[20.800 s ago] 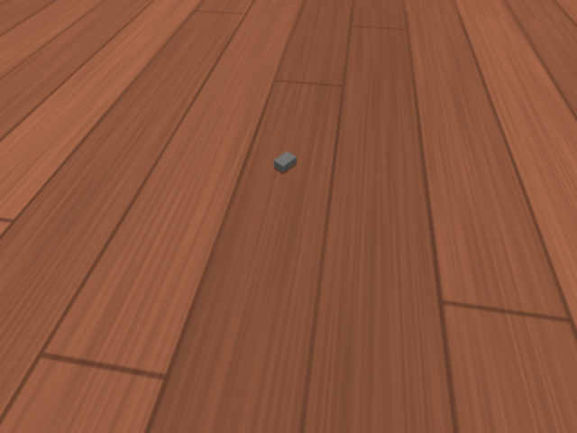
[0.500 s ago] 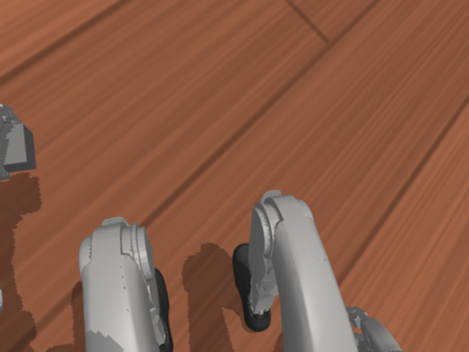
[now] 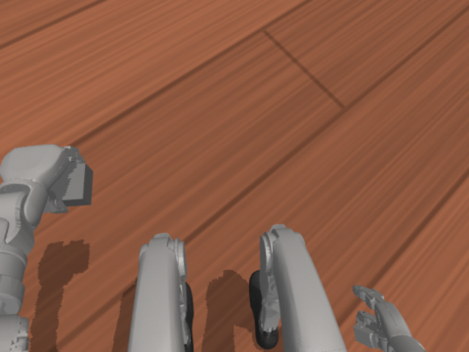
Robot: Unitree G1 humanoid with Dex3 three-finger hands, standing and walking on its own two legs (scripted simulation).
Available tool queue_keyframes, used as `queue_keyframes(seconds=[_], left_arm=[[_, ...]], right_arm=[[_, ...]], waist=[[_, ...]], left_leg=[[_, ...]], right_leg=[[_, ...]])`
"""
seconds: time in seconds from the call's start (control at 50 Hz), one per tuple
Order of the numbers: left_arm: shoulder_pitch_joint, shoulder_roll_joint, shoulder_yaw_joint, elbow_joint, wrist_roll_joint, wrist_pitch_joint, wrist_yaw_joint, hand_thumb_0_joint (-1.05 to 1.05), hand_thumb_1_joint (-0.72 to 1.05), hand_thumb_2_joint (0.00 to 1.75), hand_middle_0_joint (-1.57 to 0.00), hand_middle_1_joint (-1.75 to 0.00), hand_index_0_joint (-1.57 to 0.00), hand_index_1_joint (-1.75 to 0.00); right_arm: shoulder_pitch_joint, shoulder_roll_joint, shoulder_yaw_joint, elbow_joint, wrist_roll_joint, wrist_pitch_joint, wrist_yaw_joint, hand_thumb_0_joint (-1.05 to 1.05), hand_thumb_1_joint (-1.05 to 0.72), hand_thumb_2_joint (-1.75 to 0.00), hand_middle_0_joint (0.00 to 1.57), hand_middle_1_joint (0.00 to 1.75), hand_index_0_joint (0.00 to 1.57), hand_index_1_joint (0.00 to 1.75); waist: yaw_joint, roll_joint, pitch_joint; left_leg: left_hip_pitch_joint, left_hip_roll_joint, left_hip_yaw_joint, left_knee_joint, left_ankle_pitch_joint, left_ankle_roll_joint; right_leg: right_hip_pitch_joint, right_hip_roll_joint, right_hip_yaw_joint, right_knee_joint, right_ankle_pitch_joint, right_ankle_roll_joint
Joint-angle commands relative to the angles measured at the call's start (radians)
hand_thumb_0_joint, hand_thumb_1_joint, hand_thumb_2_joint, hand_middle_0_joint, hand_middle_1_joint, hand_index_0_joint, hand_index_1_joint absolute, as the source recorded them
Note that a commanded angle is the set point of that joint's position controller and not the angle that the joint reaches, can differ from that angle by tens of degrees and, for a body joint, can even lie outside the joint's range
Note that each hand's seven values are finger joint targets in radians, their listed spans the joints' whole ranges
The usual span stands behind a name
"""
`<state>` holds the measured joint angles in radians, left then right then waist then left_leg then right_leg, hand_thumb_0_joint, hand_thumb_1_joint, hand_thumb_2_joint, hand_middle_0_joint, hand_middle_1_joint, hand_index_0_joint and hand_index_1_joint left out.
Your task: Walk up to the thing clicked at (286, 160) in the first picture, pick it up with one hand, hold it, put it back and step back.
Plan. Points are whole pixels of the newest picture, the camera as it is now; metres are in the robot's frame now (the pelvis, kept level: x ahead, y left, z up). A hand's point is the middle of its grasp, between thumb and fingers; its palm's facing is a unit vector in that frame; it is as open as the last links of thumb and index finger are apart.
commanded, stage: lift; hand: left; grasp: from above
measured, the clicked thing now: (59, 186) +0.41 +0.31 -0.13
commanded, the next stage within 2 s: hold in 0.94 s
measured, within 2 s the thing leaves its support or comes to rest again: neither
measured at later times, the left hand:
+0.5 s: hand (7, 178) +0.34 +0.26 +0.10, palm faces -0.45 -0.09 -0.89, open 9.4 cm
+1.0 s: hand out of the picture +0.37 +0.23 +0.18, palm faces -0.45 -0.10 -0.88, open 9.4 cm
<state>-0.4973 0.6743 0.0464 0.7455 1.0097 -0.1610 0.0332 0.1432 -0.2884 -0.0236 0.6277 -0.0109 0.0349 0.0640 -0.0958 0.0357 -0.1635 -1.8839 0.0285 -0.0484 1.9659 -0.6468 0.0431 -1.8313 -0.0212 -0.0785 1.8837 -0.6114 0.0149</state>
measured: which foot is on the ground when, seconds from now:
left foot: down 0.00-1.00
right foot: down 0.00-1.00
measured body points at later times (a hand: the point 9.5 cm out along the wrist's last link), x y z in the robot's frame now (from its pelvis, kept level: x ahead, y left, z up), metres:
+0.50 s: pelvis +0.03 +0.00 +0.18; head +0.10 +0.01 +0.62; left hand +0.36 +0.26 +0.15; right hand +0.13 -0.27 +0.06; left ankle +0.08 +0.10 -0.44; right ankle +0.10 -0.13 -0.44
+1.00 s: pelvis +0.07 -0.01 +0.26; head +0.12 -0.01 +0.71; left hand +0.39 +0.23 +0.23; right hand +0.17 -0.27 +0.14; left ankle +0.08 +0.10 -0.44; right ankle +0.10 -0.13 -0.44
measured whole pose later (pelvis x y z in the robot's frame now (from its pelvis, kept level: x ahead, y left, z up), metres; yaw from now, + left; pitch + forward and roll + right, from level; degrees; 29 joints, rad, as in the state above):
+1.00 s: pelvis +0.07 -0.01 +0.26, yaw +2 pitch +10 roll -1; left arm -0.32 0.39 -0.19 0.83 0.98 0.02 0.13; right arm 0.26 -0.25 -0.03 0.74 0.04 -0.03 -0.04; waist -0.05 0.03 -0.08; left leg -0.63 0.03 0.04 0.85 -0.39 0.01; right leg -0.64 0.01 -0.01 0.81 -0.35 0.00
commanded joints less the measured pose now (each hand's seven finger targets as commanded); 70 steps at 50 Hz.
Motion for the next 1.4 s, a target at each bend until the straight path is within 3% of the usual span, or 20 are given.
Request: queue_keyframes(seconds=[0.0, 0.1, 0.16, 0.24, 0.26, 0.3, 0.36, 0.44, 0.48, 0.56, 0.62, 0.7, 0.76, 0.78, 0.9, 1.08, 1.12, 1.2, 1.3, 1.38], left_arm=[[-0.272, 0.295, 0.097, -0.276, -0.037, 0.018, 0.038, 0.0, 0.73, 0.6, -1.02, -0.56, -1.06, -0.52], [-0.179, 0.237, 0.075, -0.291, -0.043, 0.041, 0.035, 0.0, 0.75, 0.55, -0.99, -0.6, -1.06, -0.54], [-0.124, 0.195, 0.056, -0.287, -0.043, 0.052, 0.041, 0.0, 0.76, 0.58, -1.0, -0.62, -1.06, -0.56], [-0.116, 0.14, 0.015, -0.259, -0.044, 0.064, 0.059, 0.0, 0.75, 0.55, -1.0, -0.6, -1.05, -0.54], [-0.114, 0.104, -0.014, -0.231, -0.037, 0.068, 0.064, 0.0, 0.75, 0.55, -1.0, -0.6, -1.06, -0.54], [-0.119, 0.109, -0.01, -0.217, -0.026, 0.072, 0.08, 0.0, 0.75, 0.52, -0.98, -0.6, -1.05, -0.54], [-0.143, 0.057, -0.053, -0.199, -0.019, 0.077, 0.104, 0.0, 0.77, 0.52, -0.99, -0.61, -1.06, -0.54], [-0.16, 0.06, -0.055, -0.168, 0.001, 0.096, 0.141, 0.0, 0.73, 0.53, -0.96, -0.61, -1.03, -0.54], [-0.156, 0.03, -0.081, -0.143, 0.004, 0.109, 0.153, 0.0, 0.72, 0.54, -0.97, -0.61, -1.03, -0.55], [-0.198, 0.004, -0.106, -0.121, -0.006, 0.132, 0.164, 0.0, 0.73, 0.55, -0.99, -0.61, -1.04, -0.56], [-0.145, 0.009, -0.102, -0.07, -0.004, 0.149, 0.17, 0.0, 0.74, 0.55, -1.01, -0.59, -1.06, -0.54], [-0.152, -0.035, -0.131, -0.065, -0.019, 0.167, 0.166, 0.0, 0.71, 0.53, -1.01, -0.55, -1.05, -0.5], [-0.132, -0.03, -0.123, -0.055, -0.021, 0.179, 0.161, 0.0, 0.7, 0.5, -1.0, -0.52, -1.04, -0.48], [-0.155, -0.043, -0.142, -0.079, -0.024, 0.179, 0.157, 0.0, 0.69, 0.51, -1.0, -0.52, -1.04, -0.48], [-0.139, -0.055, -0.144, -0.096, -0.032, 0.177, 0.149, 0.0, 0.71, 0.49, -1.03, -0.49, -1.07, -0.45], [-0.16, -0.059, -0.157, -0.134, -0.019, 0.189, 0.141, 0.0, 0.72, 0.44, -1.0, -0.5, -1.06, -0.44], [-0.162, -0.049, -0.159, -0.125, -0.009, 0.188, 0.131, 0.0, 0.73, 0.45, -1.01, -0.5, -1.07, -0.44], [-0.149, -0.073, -0.165, -0.138, -0.026, 0.185, 0.112, 0.0, 0.76, 0.53, -1.04, -0.53, -1.09, -0.48], [-0.107, -0.067, -0.162, -0.162, -0.018, 0.185, 0.079, 0.0, 0.75, 0.57, -1.04, -0.53, -1.08, -0.49], [-0.109, -0.063, -0.164, -0.18, -0.011, 0.176, 0.061, 0.0, 0.77, 0.58, -1.07, -0.52, -1.1, -0.49]], right_arm=[[0.134, -0.19, -0.074, -0.055, 0.019, -0.023, -0.046, 0.0, -0.89, -0.89, 0.2, 0.3, 0.2, 0.3], [0.111, -0.169, -0.062, -0.052, 0.03, -0.033, -0.075, 0.0, -0.89, -0.89, 0.2, 0.3, 0.2, 0.3], [0.105, -0.151, -0.057, -0.046, 0.036, -0.041, -0.091, 0.0, -0.89, -0.89, 0.2, 0.3, 0.2, 0.3], [0.104, -0.143, -0.054, -0.027, 0.044, -0.059, -0.107, 0.0, -0.89, -0.89, 0.2, 0.3, 0.2, 0.3], [0.105, -0.134, -0.05, -0.021, 0.045, -0.064, -0.11, 0.0, -0.89, -0.89, 0.2, 0.3, 0.2, 0.3], [0.101, -0.134, -0.051, -0.016, 0.049, -0.075, -0.114, 0.0, -0.89, -0.9, 0.2, 0.3, 0.2, 0.3], [0.104, -0.127, -0.048, -0.01, 0.049, -0.092, -0.116, 0.0, -0.89, -0.89, 0.2, 0.3, 0.2, 0.3], [0.109, -0.122, -0.05, 0.006, 0.052, -0.107, -0.119, 0.0, -0.89, -0.9, 0.2, 0.3, 0.2, 0.3], [0.112, -0.115, -0.049, 0.014, 0.051, -0.112, -0.12, 0.0, -0.89, -0.9, 0.2, 0.3, 0.2, 0.3], [0.12, -0.115, -0.053, 0.024, 0.049, -0.118, -0.122, 0.0, -0.89, -0.9, 0.2, 0.3, 0.2, 0.3], [0.121, -0.114, -0.056, 0.027, 0.051, -0.119, -0.122, 0.0, -0.89, -0.9, 0.2, 0.3, 0.2, 0.3], [0.118, -0.111, -0.055, 0.021, 0.049, -0.118, -0.117, 0.0, -0.89, -0.9, 0.2, 0.3, 0.2, 0.3], [0.124, -0.114, -0.059, 0.015, 0.052, -0.115, -0.118, 0.0, -0.89, -0.9, 0.2, 0.3, 0.2, 0.3], [0.118, -0.108, -0.057, 0.012, 0.051, -0.113, -0.118, 0.0, -0.89, -0.89, 0.2, 0.3, 0.2, 0.3], [0.114, -0.105, -0.056, 0.001, 0.055, -0.105, -0.12, 0.0, -0.89, -0.89, 0.2, 0.3, 0.2, 0.3], [0.128, -0.112, -0.064, 0.018, 0.057, -0.088, -0.125, 0.0, -0.89, -0.89, 0.2, 0.3, 0.2, 0.3], [0.116, -0.116, -0.064, 0.01, 0.058, -0.082, -0.123, 0.0, -0.89, -0.89, 0.2, 0.3, 0.2, 0.3], [0.113, -0.117, -0.07, -0.001, 0.059, -0.075, -0.117, 0.0, -0.89, -0.89, 0.2, 0.3, 0.2, 0.3], [0.116, -0.111, -0.073, -0.011, 0.058, -0.063, -0.112, 0.0, -0.89, -0.89, 0.2, 0.3, 0.2, 0.3], [0.101, -0.114, -0.071, -0.034, 0.061, -0.048, -0.11, 0.0, -0.89, -0.89, 0.2, 0.3, 0.2, 0.3]], waist=[[-0.003, 0.207, -0.604], [0.008, 0.162, -0.55], [0.017, 0.125, -0.527], [0.009, 0.119, -0.41], [-0.002, 0.105, -0.363], [0.009, 0.099, -0.35], [0.003, 0.104, -0.314], [0.014, 0.088, -0.319], [0.015, 0.08, -0.296], [0.019, 0.087, -0.28], [0.031, 0.051, -0.245], [0.041, 0.04, -0.228], [0.047, 0.023, -0.244], [0.048, 0.022, -0.229], [0.048, 0.009, -0.207], [0.044, 0.012, -0.224], [0.047, 0.011, -0.191], [0.052, 0.023, -0.202], [0.067, 0.004, -0.205], [0.067, 0.002, -0.176]], left_leg=[[0.628, -0.008, -0.058, -0.434, 0.106, -0.008], [0.721, -0.006, -0.052, -0.565, 0.076, -0.009], [0.788, -0.01, -0.032, -0.622, 0.113, -0.009], [0.864, -0.002, -0.051, -0.742, 0.089, -0.017], [0.865, -0.001, -0.052, -0.769, 0.075, -0.017], [0.912, -0.003, -0.052, -0.819, 0.063, -0.019], [0.965, -0.005, -0.042, -0.887, 0.06, -0.022], [1.058, -0.019, -0.006, -0.941, 0.135, -0.027], [1.091, -0.024, 0.007, -0.973, 0.164, -0.028], [1.183, -0.025, 0.028, -1.035, 0.233, -0.033], [1.222, -0.03, 0.035, -1.079, 0.273, -0.033], [1.286, -0.031, 0.038, -1.14, 0.309, -0.036], [1.337, -0.032, 0.042, -1.167, 0.371, -0.036], [1.344, -0.036, 0.045, -1.176, 0.384, -0.034], [1.412, -0.04, 0.055, -1.248, 0.396, -0.034], [1.55, -0.037, 0.056, -1.301, 0.59, -0.041], [1.55, -0.041, 0.062, -1.317, 0.582, -0.039], [1.607, -0.039, 0.063, -1.344, 0.633, -0.043], [1.61, -0.047, 0.075, -1.345, 0.732, -0.032], [1.618, -0.049, 0.076, -1.375, 0.704, -0.032]], right_leg=[[0.393, 0.037, 0.002, -0.302, 0.15, -0.03], [0.542, 0.043, 0.008, -0.43, 0.136, -0.027], [0.639, 0.046, 0.022, -0.514, 0.159, -0.028], [0.706, 0.052, 0.024, -0.607, 0.146, -0.027], [0.721, 0.054, 0.026, -0.638, 0.134, -0.026], [0.774, 0.055, 0.034, -0.688, 0.124, -0.027], [0.838, 0.059, 0.044, -0.766, 0.122, -0.026], [0.949, 0.061, 0.064, -0.862, 0.154, -0.033], [0.985, 0.064, 0.069, -0.905, 0.17, -0.034], [1.059, 0.065, 0.071, -0.974, 0.226, -0.034], [1.119, 0.064, 0.075, -1.031, 0.253, -0.033], [1.187, 0.063, 0.075, -1.085, 0.287, -0.032], [1.238, 0.063, 0.08, -1.113, 0.342, -0.033], [1.262, 0.059, 0.085, -1.134, 0.357, -0.029], [1.327, 0.057, 0.093, -1.206, 0.364, -0.029], [1.403, 0.057, 0.085, -1.25, 0.535, -0.028], [1.417, 0.055, 0.087, -1.271, 0.53, -0.029], [1.449, 0.059, 0.082, -1.288, 0.562, -0.03], [1.512, 0.055, 0.09, -1.296, 0.685, -0.022], [1.528, 0.053, 0.089, -1.319, 0.658, -0.025]])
